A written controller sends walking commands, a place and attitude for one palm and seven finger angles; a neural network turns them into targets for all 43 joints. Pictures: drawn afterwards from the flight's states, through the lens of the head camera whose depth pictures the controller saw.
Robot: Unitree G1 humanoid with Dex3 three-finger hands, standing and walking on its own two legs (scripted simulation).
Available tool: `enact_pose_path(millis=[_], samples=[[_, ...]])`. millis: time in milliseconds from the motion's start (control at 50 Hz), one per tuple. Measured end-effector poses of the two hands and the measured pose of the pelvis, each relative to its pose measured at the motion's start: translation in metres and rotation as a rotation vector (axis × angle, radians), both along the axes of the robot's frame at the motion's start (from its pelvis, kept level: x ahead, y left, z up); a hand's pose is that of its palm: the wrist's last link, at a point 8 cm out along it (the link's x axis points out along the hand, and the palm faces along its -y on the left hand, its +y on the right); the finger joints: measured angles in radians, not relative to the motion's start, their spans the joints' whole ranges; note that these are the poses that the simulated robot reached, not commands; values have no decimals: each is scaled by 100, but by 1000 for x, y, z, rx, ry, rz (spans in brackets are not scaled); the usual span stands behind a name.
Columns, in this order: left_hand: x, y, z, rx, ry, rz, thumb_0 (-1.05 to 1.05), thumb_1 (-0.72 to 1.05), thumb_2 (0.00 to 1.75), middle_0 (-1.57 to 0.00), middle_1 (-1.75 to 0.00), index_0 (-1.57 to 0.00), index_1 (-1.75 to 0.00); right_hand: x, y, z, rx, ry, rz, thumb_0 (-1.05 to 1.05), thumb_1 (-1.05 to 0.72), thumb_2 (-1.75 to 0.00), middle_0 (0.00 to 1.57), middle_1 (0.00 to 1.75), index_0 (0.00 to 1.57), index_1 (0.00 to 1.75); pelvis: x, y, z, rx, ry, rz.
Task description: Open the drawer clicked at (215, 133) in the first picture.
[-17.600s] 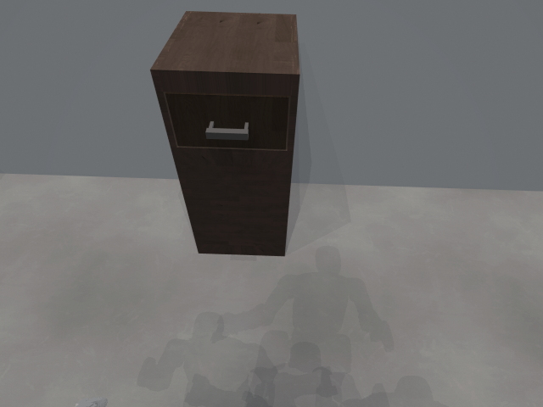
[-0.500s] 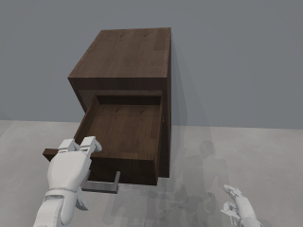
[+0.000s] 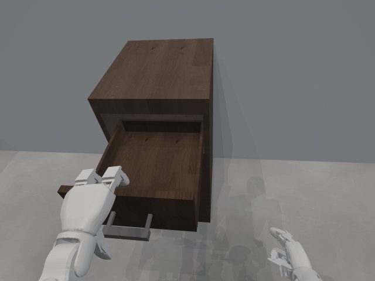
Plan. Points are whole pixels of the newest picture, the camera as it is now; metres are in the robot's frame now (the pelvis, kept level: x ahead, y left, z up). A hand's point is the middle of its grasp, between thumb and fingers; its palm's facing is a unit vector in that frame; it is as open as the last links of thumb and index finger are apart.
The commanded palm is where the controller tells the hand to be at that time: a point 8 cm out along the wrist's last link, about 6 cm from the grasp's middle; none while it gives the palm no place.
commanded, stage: draw the hand back to the body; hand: left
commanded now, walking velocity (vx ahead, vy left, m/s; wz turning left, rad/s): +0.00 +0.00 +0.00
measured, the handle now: (128, 224) +0.25 +0.22 -0.08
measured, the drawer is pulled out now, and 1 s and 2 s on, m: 0.30 0.30 0.30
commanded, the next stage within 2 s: step back with the hand held close in 1.50 s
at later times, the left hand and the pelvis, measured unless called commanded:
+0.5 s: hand (76, 214) +0.19 +0.25 +0.09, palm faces +0.09 -0.09 -0.99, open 13.8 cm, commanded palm +0.16 +0.25 +0.15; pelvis +0.00 +0.00 +0.00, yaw +1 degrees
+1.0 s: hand (73, 195) +0.20 +0.24 +0.15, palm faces +0.39 -0.84 -0.39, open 11.3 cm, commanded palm +0.15 +0.28 +0.17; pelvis +0.02 +0.00 +0.00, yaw +2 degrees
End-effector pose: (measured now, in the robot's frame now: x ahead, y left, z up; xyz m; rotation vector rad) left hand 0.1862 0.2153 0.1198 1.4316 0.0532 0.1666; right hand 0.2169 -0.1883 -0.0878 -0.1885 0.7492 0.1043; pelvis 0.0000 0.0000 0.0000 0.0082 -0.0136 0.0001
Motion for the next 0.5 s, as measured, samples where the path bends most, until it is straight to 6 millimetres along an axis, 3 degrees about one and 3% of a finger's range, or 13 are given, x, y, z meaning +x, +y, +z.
enact_pose_path(millis=[160,500], samples=[[-6,20,10,14,-1,57,0,-49,31,-32,-120,-32,-121,0,-5,1,-14,3,-12,1,-91,-90,20,30,20,30,1,0,1,-3,-5,5],[-20,37,24,30,3,58,0,-49,31,-32,-120,-32,-121,5,-6,4,-41,-8,-13,1,-91,-90,20,30,20,30,3,4,2,-9,-4,11]])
